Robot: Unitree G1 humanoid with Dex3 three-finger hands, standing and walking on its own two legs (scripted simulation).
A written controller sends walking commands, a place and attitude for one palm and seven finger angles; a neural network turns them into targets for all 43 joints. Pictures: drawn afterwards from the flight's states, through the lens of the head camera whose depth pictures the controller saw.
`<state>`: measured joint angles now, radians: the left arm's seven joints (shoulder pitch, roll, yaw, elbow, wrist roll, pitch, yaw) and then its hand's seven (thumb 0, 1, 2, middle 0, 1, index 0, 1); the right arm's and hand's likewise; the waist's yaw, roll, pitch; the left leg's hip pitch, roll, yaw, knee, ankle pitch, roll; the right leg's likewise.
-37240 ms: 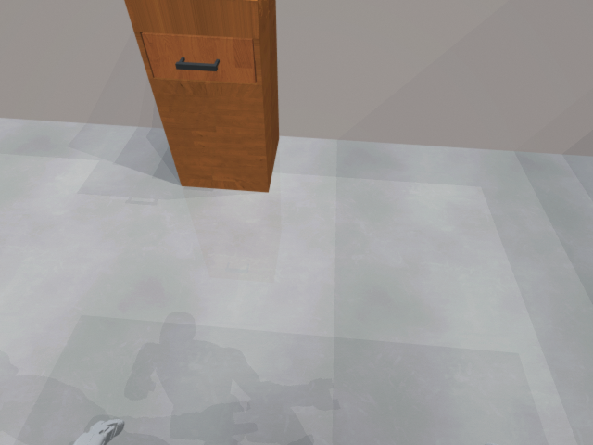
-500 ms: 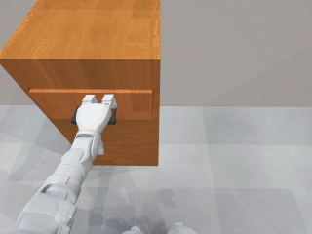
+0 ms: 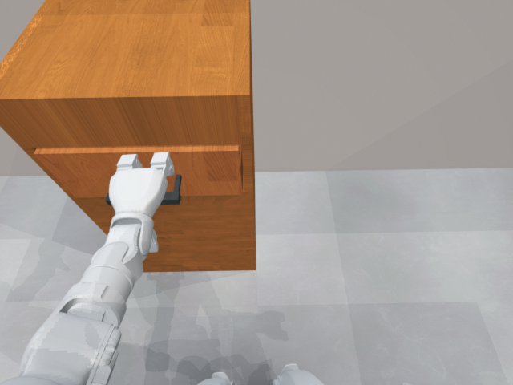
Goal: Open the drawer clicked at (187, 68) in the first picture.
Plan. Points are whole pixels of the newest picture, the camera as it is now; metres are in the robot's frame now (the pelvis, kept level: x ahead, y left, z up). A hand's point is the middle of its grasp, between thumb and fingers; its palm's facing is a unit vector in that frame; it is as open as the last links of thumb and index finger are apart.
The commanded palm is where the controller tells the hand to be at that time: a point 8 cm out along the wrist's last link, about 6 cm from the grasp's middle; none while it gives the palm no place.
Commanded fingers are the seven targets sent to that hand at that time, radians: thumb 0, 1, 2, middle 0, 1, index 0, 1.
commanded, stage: re-aim the fingers above the handle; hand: left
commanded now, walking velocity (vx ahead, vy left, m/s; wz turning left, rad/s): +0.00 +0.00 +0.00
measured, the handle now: (145, 189) +0.49 +0.22 -0.07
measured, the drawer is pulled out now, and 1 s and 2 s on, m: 0.01 0.01 0.01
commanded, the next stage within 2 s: lower the fingers behind the handle in 1.42 s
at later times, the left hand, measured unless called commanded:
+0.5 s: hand (130, 201) +0.43 +0.23 -0.02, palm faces -0.07 +0.04 -1.00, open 13.9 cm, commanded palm +0.41 +0.20 +0.04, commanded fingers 0.00 -0.50 0.30 -0.30 -1.20 -0.30 -1.20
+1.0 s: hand (122, 213) +0.42 +0.24 -0.03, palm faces -0.15 +0.00 -0.99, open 13.9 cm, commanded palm +0.40 +0.21 +0.04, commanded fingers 0.00 -0.50 0.30 -0.30 -1.20 -0.30 -1.20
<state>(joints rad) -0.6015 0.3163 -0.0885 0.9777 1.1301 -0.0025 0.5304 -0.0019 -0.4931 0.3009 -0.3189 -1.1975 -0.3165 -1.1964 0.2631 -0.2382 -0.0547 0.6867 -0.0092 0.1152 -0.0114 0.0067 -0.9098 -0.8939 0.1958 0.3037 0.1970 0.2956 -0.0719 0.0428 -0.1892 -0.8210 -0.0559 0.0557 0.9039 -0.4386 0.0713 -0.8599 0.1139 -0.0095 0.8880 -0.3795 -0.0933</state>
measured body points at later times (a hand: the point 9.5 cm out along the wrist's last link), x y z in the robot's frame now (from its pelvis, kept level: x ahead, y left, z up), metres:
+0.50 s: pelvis +0.01 +0.00 +0.00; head +0.10 -0.01 +0.44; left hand +0.43 +0.22 +0.03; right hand +0.08 -0.25 -0.14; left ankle -0.01 +0.08 -0.68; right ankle +0.01 -0.06 -0.68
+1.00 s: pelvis +0.00 +0.02 +0.01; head +0.10 +0.00 +0.44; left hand +0.42 +0.24 +0.02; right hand +0.07 -0.23 -0.14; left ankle -0.01 +0.08 -0.68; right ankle +0.01 -0.06 -0.68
